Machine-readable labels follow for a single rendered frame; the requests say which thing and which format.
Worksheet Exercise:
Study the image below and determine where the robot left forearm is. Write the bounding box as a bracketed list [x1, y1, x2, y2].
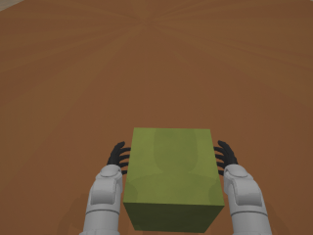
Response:
[79, 164, 123, 235]

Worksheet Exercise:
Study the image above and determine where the robot right forearm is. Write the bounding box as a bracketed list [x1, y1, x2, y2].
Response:
[223, 164, 273, 235]

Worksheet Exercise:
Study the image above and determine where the right robot hand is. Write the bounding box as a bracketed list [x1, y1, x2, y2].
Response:
[213, 140, 238, 176]

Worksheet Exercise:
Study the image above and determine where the carton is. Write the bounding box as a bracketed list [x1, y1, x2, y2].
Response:
[122, 127, 225, 233]

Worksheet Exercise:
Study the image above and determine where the left robot hand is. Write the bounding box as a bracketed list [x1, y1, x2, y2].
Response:
[107, 141, 131, 175]

